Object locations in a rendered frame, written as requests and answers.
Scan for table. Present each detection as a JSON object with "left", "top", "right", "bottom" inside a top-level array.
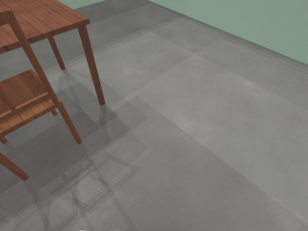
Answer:
[{"left": 0, "top": 0, "right": 106, "bottom": 106}]

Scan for chair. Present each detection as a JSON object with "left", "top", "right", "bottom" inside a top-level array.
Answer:
[{"left": 0, "top": 8, "right": 82, "bottom": 181}]

